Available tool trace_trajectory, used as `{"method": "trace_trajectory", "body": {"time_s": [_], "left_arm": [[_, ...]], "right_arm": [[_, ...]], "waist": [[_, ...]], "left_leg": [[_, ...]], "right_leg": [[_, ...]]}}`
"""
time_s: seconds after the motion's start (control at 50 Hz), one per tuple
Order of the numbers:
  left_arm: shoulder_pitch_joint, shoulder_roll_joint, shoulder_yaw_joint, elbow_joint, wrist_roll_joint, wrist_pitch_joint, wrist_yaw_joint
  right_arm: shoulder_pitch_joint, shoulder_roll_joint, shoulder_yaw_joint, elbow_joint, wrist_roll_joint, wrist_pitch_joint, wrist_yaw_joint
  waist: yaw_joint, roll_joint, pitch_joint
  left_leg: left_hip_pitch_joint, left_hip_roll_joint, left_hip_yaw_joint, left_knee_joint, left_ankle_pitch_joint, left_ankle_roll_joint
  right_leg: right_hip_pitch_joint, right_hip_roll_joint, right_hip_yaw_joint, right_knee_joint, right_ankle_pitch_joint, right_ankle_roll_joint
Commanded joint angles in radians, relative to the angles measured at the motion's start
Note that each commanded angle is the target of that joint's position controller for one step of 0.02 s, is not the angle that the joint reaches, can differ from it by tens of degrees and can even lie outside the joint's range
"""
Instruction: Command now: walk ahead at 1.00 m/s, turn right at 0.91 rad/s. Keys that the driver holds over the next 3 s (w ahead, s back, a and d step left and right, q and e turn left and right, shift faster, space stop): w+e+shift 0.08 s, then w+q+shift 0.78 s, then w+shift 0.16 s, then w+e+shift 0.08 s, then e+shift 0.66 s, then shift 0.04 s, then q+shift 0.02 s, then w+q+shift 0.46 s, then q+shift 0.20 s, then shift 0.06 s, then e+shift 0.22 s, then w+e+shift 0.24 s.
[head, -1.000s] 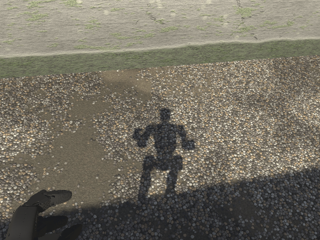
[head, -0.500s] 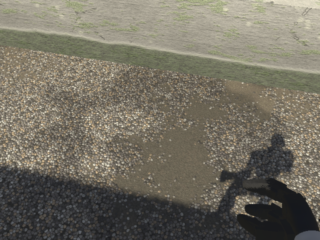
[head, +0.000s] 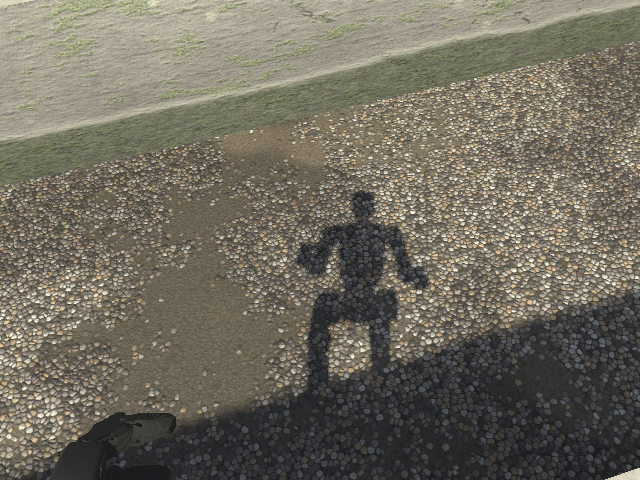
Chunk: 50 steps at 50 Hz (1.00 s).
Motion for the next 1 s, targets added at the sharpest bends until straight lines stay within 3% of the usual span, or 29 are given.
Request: {"method": "trace_trajectory", "body": {"time_s": [0.02, 0.06, 0.1, 0.14, 0.16, 0.18, 0.2, 0.22, 0.26, 0.28, 0.3, 0.34, 0.38, 0.4, 0.44, 0.52, 0.56, 0.64, 0.72, 0.78, 0.82, 0.84, 0.88, 0.9, 0.92, 0.94, 0.96, 0.98, 1.0], "left_arm": [[0.032, 0.129, 0.039, -0.077, 0.02, 0.008, 0.037], [-0.109, 0.067, 0.011, -0.104, 0.031, -0.007, 0.047], [-0.148, 0.035, -0.012, -0.123, 0.04, -0.033, 0.041], [-0.121, 0.038, -0.016, -0.117, 0.036, -0.05, 0.039], [-0.086, 0.061, -0.008, -0.111, 0.039, -0.05, 0.039], [-0.084, 0.071, -0.002, -0.107, 0.04, -0.052, 0.034], [-0.059, 0.088, 0.003, -0.097, 0.027, -0.048, 0.034], [-0.059, 0.092, 0.004, -0.09, 0.019, -0.044, 0.033], [-0.101, 0.068, -0.007, -0.088, 0.008, -0.043, 0.034], [-0.079, 0.039, -0.014, -0.094, 0.013, -0.041, 0.036], [-0.085, 0.007, -0.029, -0.109, 0.015, -0.043, 0.032], [-0.149, 0.006, -0.027, -0.115, 0.022, -0.057, 0.03], [-0.151, -0.02, -0.035, -0.111, 0.045, -0.053, 0.04], [-0.146, -0.017, -0.034, -0.108, 0.046, -0.05, 0.045], [-0.143, -0.009, -0.029, -0.098, 0.048, -0.047, 0.049], [-0.162, 0.021, -0.013, -0.091, 0.043, -0.049, 0.052], [-0.155, 0.032, -0.004, -0.091, 0.044, -0.048, 0.055], [-0.147, 0.042, 0.012, -0.089, 0.042, -0.05, 0.055], [-0.139, 0.058, 0.03, -0.091, 0.041, -0.045, 0.054], [-0.116, 0.067, 0.041, -0.086, 0.042, -0.045, 0.049], [-0.079, 0.076, 0.05, -0.081, 0.04, -0.045, 0.039], [-0.052, 0.085, 0.056, -0.069, 0.044, -0.044, 0.036], [-0.032, 0.102, 0.067, -0.048, 0.052, -0.039, 0.046], [-0.006, 0.119, 0.072, -0.042, 0.047, -0.044, 0.056], [0.03, 0.139, 0.069, -0.033, 0.044, -0.056, 0.066], [0.028, 0.137, 0.059, -0.024, 0.054, -0.065, 0.072], [0.031, 0.138, 0.055, -0.014, 0.05, -0.072, 0.073], [0.001, 0.137, 0.048, -0.014, 0.053, -0.076, 0.069], [-0.048, 0.098, 0.034, -0.027, 0.042, -0.078, 0.061]], "right_arm": [[-0.193, -0.02, 0.002, -0.185, 0.01, -0.018, -0.001], [-0.125, 0.015, 0.014, -0.178, 0.009, -0.001, -0.009], [-0.077, 0.029, 0.015, -0.164, 0.005, 0.027, -0.017], [-0.074, 0.029, 0.025, -0.159, 0.018, 0.024, -0.017], [-0.09, 0.021, 0.026, -0.161, 0.028, 0.015, -0.012], [-0.118, 0.005, 0.03, -0.158, 0.031, 0.001, -0.001], [-0.153, -0.002, 0.029, -0.164, 0.035, -0.006, 0.016], [-0.161, 0.0, 0.028, -0.16, 0.045, -0.009, 0.027], [-0.127, 0.045, 0.044, -0.13, 0.042, -0.007, 0.045], [-0.131, 0.033, 0.045, -0.121, 0.035, -0.006, 0.053], [-0.215, 0.008, 0.034, -0.136, 0.052, -0.001, 0.061], [-0.256, 0.0, 0.037, -0.164, 0.062, 0.002, 0.068], [-0.254, 0.028, 0.048, -0.149, 0.065, 0.002, 0.051], [-0.262, 0.04, 0.047, -0.153, 0.075, 0.008, 0.044], [-0.252, 0.05, 0.047, -0.149, 0.075, 0.011, 0.045], [-0.258, 0.035, 0.036, -0.156, 0.076, 0.023, 0.059], [-0.263, 0.034, 0.036, -0.158, 0.072, 0.027, 0.062], [-0.26, 0.007, 0.025, -0.15, 0.085, 0.04, 0.072], [-0.262, -0.021, 0.017, -0.151, 0.093, 0.045, 0.081], [-0.256, -0.035, 0.012, -0.152, 0.097, 0.048, 0.083], [-0.259, -0.057, 0.0, -0.159, 0.108, 0.045, 0.09], [-0.261, -0.048, -0.001, -0.164, 0.111, 0.043, 0.091], [-0.244, -0.005, 0.006, -0.162, 0.111, 0.035, 0.083], [-0.291, -0.01, 0.005, -0.175, 0.108, 0.031, 0.079], [-0.362, -0.053, -0.005, -0.195, 0.065, 0.039, 0.079], [-0.394, -0.063, -0.009, -0.211, 0.058, 0.038, 0.081], [-0.377, -0.053, -0.005, -0.208, 0.051, 0.037, 0.081], [-0.33, -0.05, -0.001, -0.193, 0.058, 0.034, 0.082], [-0.273, -0.032, 0.006, -0.162, 0.058, 0.035, 0.078]], "waist": [[0.069, -0.122, -0.203], [-0.015, -0.107, -0.2], [-0.033, -0.104, -0.243], [-0.014, -0.093, -0.283], [0.012, -0.094, -0.289], [0.035, -0.089, -0.268], [0.064, -0.106, -0.254], [0.065, -0.104, -0.22], [0.036, -0.057, -0.143], [0.063, 0.024, -0.124], [0.08, 0.144, -0.122], [0.062, 0.075, -0.102], [0.064, 0.015, -0.102], [0.063, -0.006, -0.1], [0.055, -0.053, -0.118], [0.031, -0.091, -0.101], [0.02, -0.079, -0.093], [-0.001, -0.037, -0.1], [-0.015, 0.04, -0.088], [-0.015, 0.056, -0.094], [0.009, 0.059, -0.109], [0.017, 0.026, -0.113], [0.028, -0.139, -0.141], [0.078, -0.212, -0.154], [0.119, -0.175, -0.102], [0.103, -0.109, -0.062], [0.086, -0.055, -0.063], [0.049, -0.052, -0.091], [0.018, -0.037, -0.123]], "left_leg": [[-0.406, -0.1, -0.122, 0.274, 0.001, -0.061], [-0.251, -0.09, -0.126, 0.21, 0.077, -0.061], [-0.157, -0.112, -0.114, 0.211, 0.099, -0.061], [-0.087, -0.088, -0.126, 0.072, 0.1, -0.039], [-0.04, -0.073, -0.122, -0.039, 0.075, -0.017], [0.019, -0.071, -0.098, -0.136, 0.025, 0.009], [0.092, -0.087, -0.073, -0.185, 0.024, 0.035], [0.139, -0.089, -0.07, -0.258, 0.056, 0.06], [0.301, -0.108, -0.062, -0.459, 0.234, 0.116], [0.369, -0.102, -0.116, -0.47, 0.38, 0.147], [0.365, -0.064, -0.236, -0.506, 0.418, 0.202], [0.218, -0.007, -0.359, -0.64, 0.321, 0.225], [0.162, -0.05, -0.315, -0.637, 0.367, 0.192], [0.144, -0.072, -0.301, -0.633, 0.371, 0.179], [0.145, -0.107, -0.274, -0.614, 0.348, 0.167], [0.141, -0.144, -0.255, -0.58, 0.301, 0.161], [0.129, -0.155, -0.246, -0.565, 0.322, 0.167], [0.095, -0.162, -0.279, -0.573, 0.32, 0.195], [0.023, -0.149, -0.401, -0.615, 0.358, 0.221], [-0.033, -0.161, -0.467, -0.624, 0.391, 0.22], [-0.124, -0.179, -0.459, -0.614, 0.347, 0.202], [-0.183, -0.192, -0.425, -0.596, 0.31, 0.192], [-0.24, -0.215, -0.276, -0.412, 0.239, 0.186], [-0.236, -0.186, -0.199, -0.273, 0.123, 0.188], [-0.229, -0.14, -0.171, -0.196, 0.097, 0.18], [-0.242, -0.11, -0.159, -0.186, 0.106, 0.166], [-0.208, -0.087, -0.147, -0.201, 0.112, 0.156], [-0.146, -0.079, -0.14, -0.229, 0.125, 0.146], [-0.049, -0.082, -0.106, -0.262, 0.155, 0.141]], "right_leg": [[0.353, -0.229, 0.481, -0.316, 0.491, -0.205], [0.132, -0.141, 0.405, -0.303, 0.367, -0.144], [0.068, -0.127, 0.394, -0.312, 0.367, -0.136], [0.12, -0.136, 0.4, -0.338, 0.307, -0.103], [0.157, -0.144, 0.4, -0.369, 0.247, -0.093], [0.148, -0.154, 0.39, -0.393, 0.215, -0.094], [0.14, -0.17, 0.427, -0.44, 0.172, -0.087], [0.129, -0.185, 0.442, -0.46, 0.119, -0.075], [0.043, -0.18, 0.369, -0.428, 0.124, -0.023], [0.01, -0.114, 0.273, -0.355, 0.152, 0.015], [-0.011, -0.05, 0.121, -0.315, 0.146, 0.076], [0.125, -0.039, 0.034, -0.265, 0.18, 0.104], [0.268, -0.047, 0.047, -0.3, 0.234, 0.117], [0.319, -0.059, 0.064, -0.328, 0.264, 0.121], [0.376, -0.081, 0.065, -0.357, 0.282, 0.127], [0.388, -0.109, 0.038, -0.411, 0.223, 0.134], [0.391, -0.125, 0.013, -0.415, 0.177, 0.132], [0.423, -0.119, -0.057, -0.374, 0.155, 0.124], [0.447, -0.08, -0.096, -0.287, 0.129, 0.118], [0.484, -0.064, -0.097, -0.255, 0.092, 0.11], [0.559, -0.085, -0.088, -0.26, 0.055, 0.091], [0.614, -0.125, -0.072, -0.277, 0.053, 0.078], [0.645, -0.303, 0.014, -0.379, 0.024, 0.033], [0.58, -0.414, 0.085, -0.491, -0.09, 0.014], [0.451, -0.464, 0.136, -0.565, -0.186, -0.003], [0.392, -0.489, 0.154, -0.588, -0.207, -0.021], [0.349, -0.483, 0.128, -0.581, -0.195, -0.014], [0.32, -0.459, 0.084, -0.562, -0.168, -0.002], [0.28, -0.428, 0.022, -0.534, -0.127, 0.023]]}}
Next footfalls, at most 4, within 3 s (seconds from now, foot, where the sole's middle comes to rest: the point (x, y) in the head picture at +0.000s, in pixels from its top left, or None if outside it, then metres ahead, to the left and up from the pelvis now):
0.26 left None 0.07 0.11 -0.73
1.74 right None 0.05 -0.08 -0.73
2.02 left None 0.03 0.11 -0.73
2.36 right None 0.12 -0.06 -0.73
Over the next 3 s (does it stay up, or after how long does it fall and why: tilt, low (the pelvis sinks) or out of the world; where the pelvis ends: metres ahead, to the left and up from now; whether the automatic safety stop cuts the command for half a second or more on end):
stays up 0.02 0.03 0.03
